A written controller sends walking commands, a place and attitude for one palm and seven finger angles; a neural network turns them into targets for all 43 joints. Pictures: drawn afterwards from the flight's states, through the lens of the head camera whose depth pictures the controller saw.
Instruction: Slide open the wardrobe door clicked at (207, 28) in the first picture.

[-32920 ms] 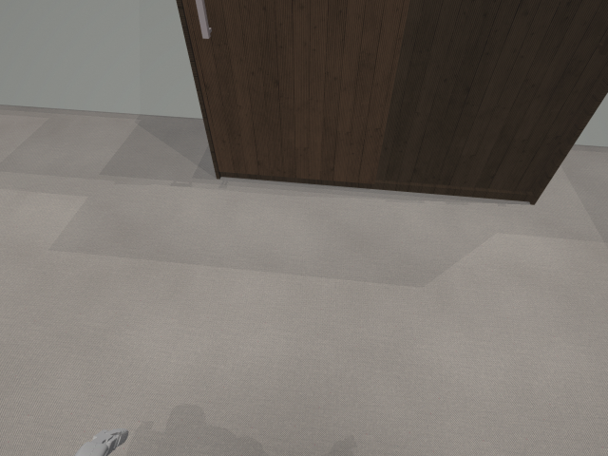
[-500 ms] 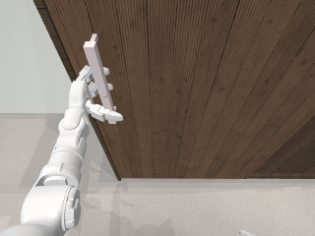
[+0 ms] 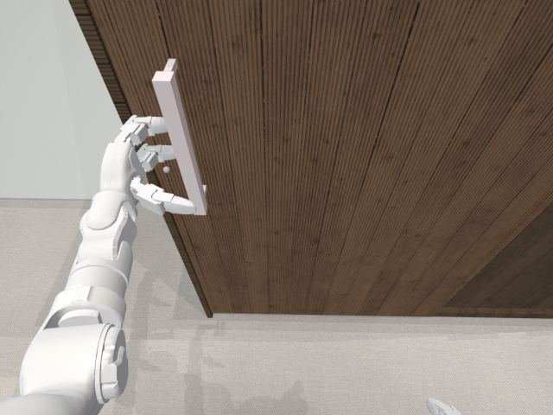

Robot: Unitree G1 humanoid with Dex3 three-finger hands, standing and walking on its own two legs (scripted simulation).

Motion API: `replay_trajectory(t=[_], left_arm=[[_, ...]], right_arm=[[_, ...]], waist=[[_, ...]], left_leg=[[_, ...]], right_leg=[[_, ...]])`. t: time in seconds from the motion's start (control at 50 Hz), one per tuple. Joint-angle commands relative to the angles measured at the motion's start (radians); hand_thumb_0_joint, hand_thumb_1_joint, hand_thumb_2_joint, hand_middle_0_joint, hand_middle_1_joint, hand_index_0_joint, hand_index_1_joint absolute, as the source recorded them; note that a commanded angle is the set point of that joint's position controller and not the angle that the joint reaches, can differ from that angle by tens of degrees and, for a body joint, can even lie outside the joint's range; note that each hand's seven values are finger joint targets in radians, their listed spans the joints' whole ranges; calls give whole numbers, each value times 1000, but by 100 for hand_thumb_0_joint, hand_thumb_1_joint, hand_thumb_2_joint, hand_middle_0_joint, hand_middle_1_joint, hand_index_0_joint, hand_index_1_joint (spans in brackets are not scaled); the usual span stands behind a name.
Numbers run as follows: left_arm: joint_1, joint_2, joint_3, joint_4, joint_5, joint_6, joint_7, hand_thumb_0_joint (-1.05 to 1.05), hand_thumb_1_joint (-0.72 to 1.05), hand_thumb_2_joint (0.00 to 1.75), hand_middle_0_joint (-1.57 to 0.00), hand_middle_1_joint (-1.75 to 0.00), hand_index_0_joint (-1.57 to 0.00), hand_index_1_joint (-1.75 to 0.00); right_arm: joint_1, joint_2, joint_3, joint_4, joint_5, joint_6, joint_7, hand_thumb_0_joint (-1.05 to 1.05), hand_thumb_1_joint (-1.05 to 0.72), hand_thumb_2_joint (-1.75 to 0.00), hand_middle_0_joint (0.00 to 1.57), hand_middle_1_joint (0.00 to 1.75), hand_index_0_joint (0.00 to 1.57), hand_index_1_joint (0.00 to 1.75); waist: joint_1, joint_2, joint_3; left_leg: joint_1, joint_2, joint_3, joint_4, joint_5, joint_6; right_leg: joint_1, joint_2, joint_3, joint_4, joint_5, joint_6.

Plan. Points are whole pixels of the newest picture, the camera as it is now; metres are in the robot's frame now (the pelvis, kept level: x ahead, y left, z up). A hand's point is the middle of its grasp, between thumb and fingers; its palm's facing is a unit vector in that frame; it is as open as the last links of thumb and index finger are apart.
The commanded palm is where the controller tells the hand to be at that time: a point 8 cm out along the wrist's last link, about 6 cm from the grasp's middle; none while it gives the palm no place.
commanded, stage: move the hooked fingers beside the handle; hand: left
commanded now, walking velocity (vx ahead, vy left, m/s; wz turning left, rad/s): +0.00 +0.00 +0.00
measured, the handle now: (188, 148) +0.50 +0.14 +0.11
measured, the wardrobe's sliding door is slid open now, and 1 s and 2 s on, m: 0.00 0.00 0.00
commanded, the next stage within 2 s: feel for the door with the fingertips in 1.74 s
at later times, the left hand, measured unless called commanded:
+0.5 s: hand (146, 171) +0.43 +0.19 +0.12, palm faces -0.02 -1.00 +0.00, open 14.0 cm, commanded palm +0.41 +0.24 +0.11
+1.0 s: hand (141, 175) +0.42 +0.20 +0.12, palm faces -0.01 -1.00 -0.02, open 14.0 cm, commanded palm +0.41 +0.24 +0.12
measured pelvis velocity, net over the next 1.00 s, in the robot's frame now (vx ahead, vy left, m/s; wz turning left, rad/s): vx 0.01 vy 0.01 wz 0.01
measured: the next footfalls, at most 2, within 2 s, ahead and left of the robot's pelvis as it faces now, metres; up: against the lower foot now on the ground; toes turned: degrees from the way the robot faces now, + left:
none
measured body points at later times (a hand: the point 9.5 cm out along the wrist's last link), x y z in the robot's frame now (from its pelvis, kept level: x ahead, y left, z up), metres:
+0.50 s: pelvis +0.01 +0.02 +0.00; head +0.05 +0.02 +0.45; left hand +0.43 +0.25 +0.12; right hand +0.09 -0.24 -0.11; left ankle +0.00 +0.11 -0.72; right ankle +0.03 -0.10 -0.72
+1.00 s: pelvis +0.01 +0.01 +0.00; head +0.04 +0.01 +0.45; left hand +0.42 +0.25 +0.12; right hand +0.10 -0.24 -0.11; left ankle +0.00 +0.11 -0.72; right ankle +0.03 -0.10 -0.72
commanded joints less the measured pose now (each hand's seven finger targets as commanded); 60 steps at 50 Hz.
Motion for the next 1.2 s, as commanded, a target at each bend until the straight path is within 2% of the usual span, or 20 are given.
replay_trajectory(t=[0.0, 0.04, 0.1, 0.16, 0.24, 0.32, 0.34, 0.38, 0.52, 0.58, 0.66, 0.72, 0.78, 0.84, 0.9, 0.98, 1.0, 1.02, 1.04, 1.18], left_arm=[[-405, 253, 62, -223, -24, -65, -20, 0, -50, 30, -30, -120, -30, -120], [-423, 209, 26, -233, -30, -63, -33, 0, -50, 30, -30, -120, -30, -120], [-441, 219, 29, -251, -40, -66, -44, 0, -50, 30, -30, -120, -30, -120], [-396, 248, 61, -258, -45, -65, -48, 0, -50, 30, -30, -120, -30, -120], [-431, 212, 20, -244, -40, -55, -53, 0, -50, 30, -30, -120, -30, -120], [-417, 258, 62, -279, -40, -59, -52, 0, -50, 30, -30, -120, -30, -120], [-417, 221, 29, -289, -40, -58, -55, 0, -50, 30, -30, -120, -30, -120], [-394, 236, 53, -292, -45, -58, -53, 0, -50, 30, -30, -120, -30, -120], [-362, 218, 34, -280, -37, -31, -54, 0, -50, 30, -30, -120, -30, -120], [-373, 183, 1, -371, -40, -41, -52, 0, -50, 30, -30, -120, -30, -120], [-348, 173, 4, -366, -51, -33, -42, 0, -50, 30, -30, -120, -30, -120], [-300, 243, 74, -311, -44, -10, -32, 0, -50, 30, -30, -120, -30, -120], [-315, 237, 59, -302, -28, -5, -29, 0, -50, 30, -30, -120, -30, -120], [-346, 256, 61, -345, -28, -26, -38, 0, -50, 30, -30, -120, -30, -120], [-404, 208, 11, -392, -42, -44, -55, 0, -50, 30, -30, -120, -30, -120], [-427, 229, 27, -270, -53, -25, -63, 0, -50, 30, -30, -120, -30, -120], [-457, 196, -5, -257, -51, -20, -65, 0, -50, 30, -30, -120, -30, -120], [-433, 242, 43, -225, -48, -16, -60, 0, -50, 30, -30, -120, -30, -120], [-421, 223, 25, -223, -43, -13, -61, 0, -50, 30, -30, -120, -30, -120], [-364, 341, 122, -248, -40, -52, -69, 0, -50, 30, -30, -120, -30, -120]], right_arm=[[27, -138, -45, -114, 1, -29, -10, 0, -90, -90, 20, 30, 20, 30], [22, -134, -44, -121, 2, -33, -10, 0, -90, -90, 20, 30, 20, 30], [28, -140, -47, -116, 3, -34, -13, 0, -90, -90, 20, 30, 20, 30], [31, -143, -49, -117, 2, -34, -17, 0, -90, -90, 20, 30, 20, 30], [29, -141, -46, -110, 3, -37, -17, 0, -90, -90, 20, 30, 20, 30], [35, -143, -50, -111, 0, -38, -19, 0, -90, -90, 20, 30, 20, 30], [29, -139, -47, -115, 1, -40, -17, 0, -90, -90, 20, 30, 20, 30], [38, -142, -50, -114, -2, -42, -16, 0, -90, -90, 20, 30, 20, 30], [31, -142, -50, -120, 3, -34, -15, 0, -90, -90, 20, 30, 20, 30], [30, -139, -54, -126, 1, -38, -11, 0, -90, -90, 20, 30, 20, 30], [38, -141, -56, -113, -3, -38, -9, 0, -90, -90, 20, 30, 20, 30], [34, -146, -54, -112, -2, -29, -11, 0, -90, -90, 20, 30, 20, 30], [17, -141, -46, -122, -2, -25, -12, 0, -90, -90, 20, 30, 20, 30], [14, -139, -46, -128, -2, -27, -16, 0, -90, -90, 20, 30, 20, 30], [10, -134, -45, -127, 0, -36, -19, 0, -90, -90, 20, 30, 20, 30], [17, -146, -43, -100, 5, -35, -29, 0, -90, -90, 20, 30, 20, 30], [13, -143, -41, -97, 5, -38, -29, 0, -90, -90, 20, 30, 20, 30], [26, -149, -44, -91, 3, -37, -29, 0, -90, -90, 20, 30, 20, 30], [21, -147, -41, -98, 2, -38, -26, 0, -90, -90, 20, 30, 20, 30], [32, -150, -43, -123, -3, -27, -20, 0, -90, -90, 20, 30, 20, 30]], waist=[[3, -26, -329], [-2, -8, -321], [-11, -27, -328], [7, -13, -349], [-11, 7, -301], [6, 25, -359], [-1, 55, -358], [8, 7, -377], [5, 22, -308], [3, 75, -380], [3, 22, -360], [18, -38, -313], [14, 2, -281], [14, 23, -321], [-4, 45, -363], [-24, -30, -277], [-35, 2, -261], [-17, -26, -267], [-13, 20, -281], [19, -27, -372]], left_leg=[[52, -29, -36, -89, 185, 19], [64, -28, -39, -91, 183, 17], [82, -24, -46, -87, 191, 18], [90, -24, -50, -86, 210, 17], [91, -21, -57, -91, 193, 14], [126, -19, -64, -85, 244, 10], [144, -18, -65, -85, 255, 6], [150, -14, -71, -82, 296, 7], [132, -11, -72, -92, 287, 3], [225, -1, -86, -80, 389, -7], [228, 5, -93, -77, 431, -12], [145, -5, -80, -96, 338, -4], [117, -14, -69, -105, 269, 3], [138, -14, -68, -98, 277, 4], [193, -9, -76, -89, 312, 2], [123, -13, -79, -99, 195, 10], [117, -18, -72, -100, 173, 11], [103, -18, -78, -100, 172, 10], [106, -22, -72, -99, 182, 10], [64, -26, -53, -81, 246, 16]], right_leg=[[231, 6, 59, -73, 259, 12], [213, 8, 54, -73, 252, 9], [201, 11, 50, -74, 250, 10], [214, 11, 46, -68, 255, 5], [157, 13, 40, -71, 224, 6], [173, 13, 36, -60, 251, 2], [158, 14, 33, -59, 252, 0], [176, 17, 29, -53, 280, 2], [139, 17, 23, -60, 254, 1], [124, 18, 18, -51, 278, 0], [127, 22, 12, -56, 291, 3], [162, 19, 16, -63, 278, 3], [159, 13, 22, -69, 246, 2], [174, 13, 29, -67, 256, -1], [166, 17, 27, -66, 274, 0], [138, 17, 26, -87, 197, 6], [121, 14, 29, -92, 183, 7], [132, 13, 27, -87, 179, 4], [134, 10, 31, -83, 188, 3], [249, 8, 50, -58, 289, 7]])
